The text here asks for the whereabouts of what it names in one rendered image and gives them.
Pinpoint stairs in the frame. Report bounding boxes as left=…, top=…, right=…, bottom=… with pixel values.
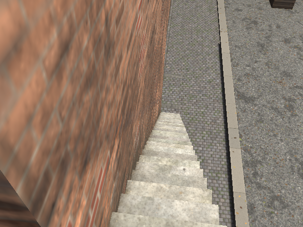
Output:
left=109, top=112, right=227, bottom=227

